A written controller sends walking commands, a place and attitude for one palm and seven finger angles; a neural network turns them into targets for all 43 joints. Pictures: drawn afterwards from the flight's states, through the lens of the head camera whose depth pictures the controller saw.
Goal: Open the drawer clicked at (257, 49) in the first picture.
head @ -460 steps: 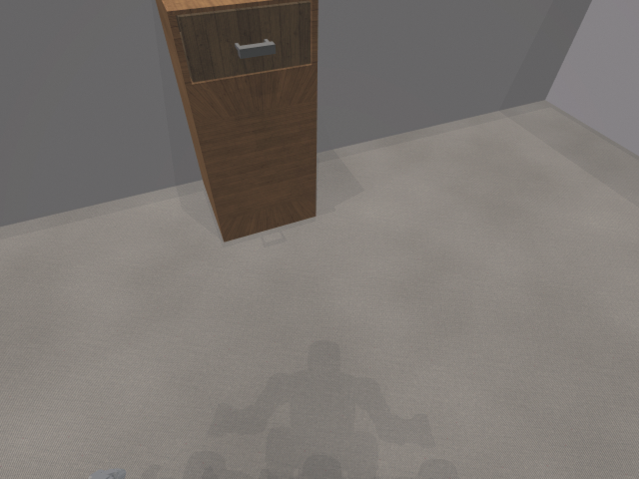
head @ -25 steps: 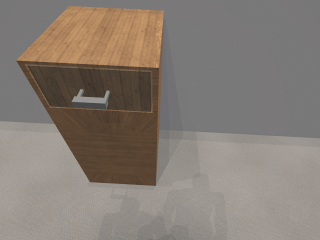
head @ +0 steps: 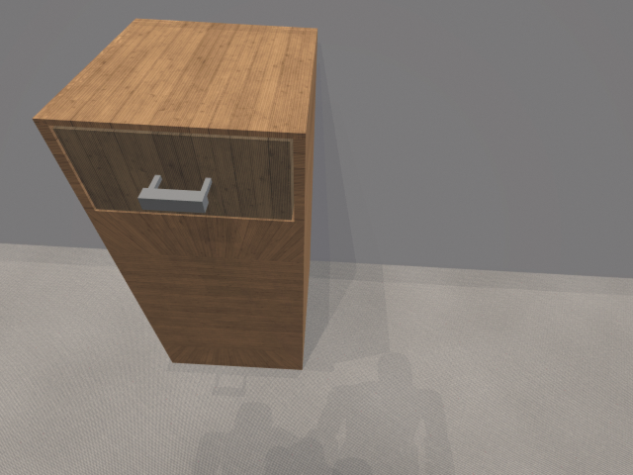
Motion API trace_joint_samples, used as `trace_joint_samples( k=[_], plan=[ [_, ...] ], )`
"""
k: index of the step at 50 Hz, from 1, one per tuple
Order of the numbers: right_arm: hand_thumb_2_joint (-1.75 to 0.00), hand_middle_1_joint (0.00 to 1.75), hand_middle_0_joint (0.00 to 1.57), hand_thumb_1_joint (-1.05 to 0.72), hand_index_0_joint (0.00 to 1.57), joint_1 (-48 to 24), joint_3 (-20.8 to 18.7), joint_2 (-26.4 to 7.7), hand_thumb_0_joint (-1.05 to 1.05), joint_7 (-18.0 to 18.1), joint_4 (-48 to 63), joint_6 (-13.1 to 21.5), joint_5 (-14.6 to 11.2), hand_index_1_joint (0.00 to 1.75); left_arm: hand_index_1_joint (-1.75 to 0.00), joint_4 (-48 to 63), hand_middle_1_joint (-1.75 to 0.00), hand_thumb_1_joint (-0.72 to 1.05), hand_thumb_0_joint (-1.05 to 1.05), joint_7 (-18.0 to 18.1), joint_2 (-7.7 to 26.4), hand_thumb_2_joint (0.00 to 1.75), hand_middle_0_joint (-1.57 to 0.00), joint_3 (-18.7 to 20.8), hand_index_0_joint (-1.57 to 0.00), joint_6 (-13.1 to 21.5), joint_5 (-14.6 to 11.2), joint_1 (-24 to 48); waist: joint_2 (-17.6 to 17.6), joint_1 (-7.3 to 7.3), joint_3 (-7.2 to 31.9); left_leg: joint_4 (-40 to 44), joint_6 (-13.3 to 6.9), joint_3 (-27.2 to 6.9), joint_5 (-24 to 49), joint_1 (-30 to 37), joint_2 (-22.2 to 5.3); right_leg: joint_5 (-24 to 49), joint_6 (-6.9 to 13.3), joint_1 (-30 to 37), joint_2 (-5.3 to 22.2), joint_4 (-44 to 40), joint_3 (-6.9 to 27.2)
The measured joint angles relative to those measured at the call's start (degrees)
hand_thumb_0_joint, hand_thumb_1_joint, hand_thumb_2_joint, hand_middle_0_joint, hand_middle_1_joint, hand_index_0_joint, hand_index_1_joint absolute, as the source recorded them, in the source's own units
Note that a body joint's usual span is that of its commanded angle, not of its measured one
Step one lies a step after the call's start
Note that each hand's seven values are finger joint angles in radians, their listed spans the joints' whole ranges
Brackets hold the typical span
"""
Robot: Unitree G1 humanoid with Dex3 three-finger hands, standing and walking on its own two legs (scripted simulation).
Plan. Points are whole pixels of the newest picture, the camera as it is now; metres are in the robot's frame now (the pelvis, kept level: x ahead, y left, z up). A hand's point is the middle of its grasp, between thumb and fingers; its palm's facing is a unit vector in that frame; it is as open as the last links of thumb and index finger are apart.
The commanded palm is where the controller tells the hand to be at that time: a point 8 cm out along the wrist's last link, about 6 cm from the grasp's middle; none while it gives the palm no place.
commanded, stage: come to a stop and stand still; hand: left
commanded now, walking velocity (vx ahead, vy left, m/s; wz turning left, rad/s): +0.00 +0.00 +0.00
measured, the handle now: (178, 191) +0.54 +0.27 +0.03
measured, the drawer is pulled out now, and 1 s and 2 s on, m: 0.00 0.00 0.00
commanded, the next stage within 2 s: look again from close up in 0.82 s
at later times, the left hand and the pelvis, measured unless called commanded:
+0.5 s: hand out of the picture -0.08 +0.19 -0.17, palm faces +0.04 -0.98 -0.17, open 7.3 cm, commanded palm none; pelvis -0.06 +0.02 +0.01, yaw +0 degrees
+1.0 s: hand out of the picture -0.12 +0.16 -0.17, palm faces +0.07 -0.99 -0.14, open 7.3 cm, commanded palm none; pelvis -0.07 +0.01 +0.01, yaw +0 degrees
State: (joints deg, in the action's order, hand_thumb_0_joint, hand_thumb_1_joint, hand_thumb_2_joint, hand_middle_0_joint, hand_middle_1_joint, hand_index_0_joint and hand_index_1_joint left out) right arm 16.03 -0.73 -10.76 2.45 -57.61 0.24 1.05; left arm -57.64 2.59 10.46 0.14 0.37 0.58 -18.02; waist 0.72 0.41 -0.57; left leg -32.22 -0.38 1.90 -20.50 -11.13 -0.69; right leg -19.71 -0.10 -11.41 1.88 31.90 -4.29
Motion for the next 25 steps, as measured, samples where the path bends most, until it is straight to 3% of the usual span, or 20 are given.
trace_joint_samples(
  k=[11,25],
  plan=[
    [-0.90,0.30,0.20,-0.91,0.20,-1.84,0.88,-0.02,0.00,-1.12,-0.56,-0.38,0.05,0.30,-0.30,-0.44,-0.30,0.91,0.00,-0.43,0.68,0.90,-0.20,-0.95,-0.20,-0.70,-0.07,1.09,0.34,-0.89,1.74,1.93,-0.59,0.28,3.36,1.06,0.04,4.23,-0.52,1.70,-0.10,-3.49,0.23],
    [-0.90,0.30,0.20,-0.92,0.20,3.26,0.93,1.90,0.00,-1.57,-4.66,-0.99,-0.10,0.30,-0.30,-4.00,-0.30,0.91,0.00,-0.26,-1.25,0.90,-0.20,-0.93,-0.20,-0.66,0.29,-3.41,0.38,-0.74,1.32,5.37,-1.51,0.50,7.85,-0.11,1.18,8.71,-1.26,0.60,0.88,-6.86,0.37]
  ],
)
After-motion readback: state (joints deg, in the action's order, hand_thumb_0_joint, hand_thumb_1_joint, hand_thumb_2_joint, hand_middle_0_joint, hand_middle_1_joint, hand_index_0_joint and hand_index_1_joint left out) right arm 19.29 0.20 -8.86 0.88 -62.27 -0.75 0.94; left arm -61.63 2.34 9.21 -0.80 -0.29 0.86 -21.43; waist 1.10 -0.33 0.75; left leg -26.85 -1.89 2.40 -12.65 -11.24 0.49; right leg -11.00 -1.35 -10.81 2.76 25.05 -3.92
